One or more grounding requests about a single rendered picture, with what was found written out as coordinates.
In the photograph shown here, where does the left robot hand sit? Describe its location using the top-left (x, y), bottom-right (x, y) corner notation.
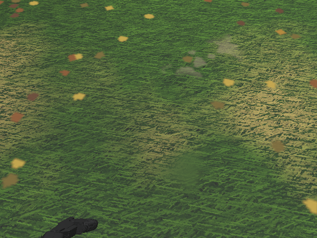
top-left (41, 216), bottom-right (98, 238)

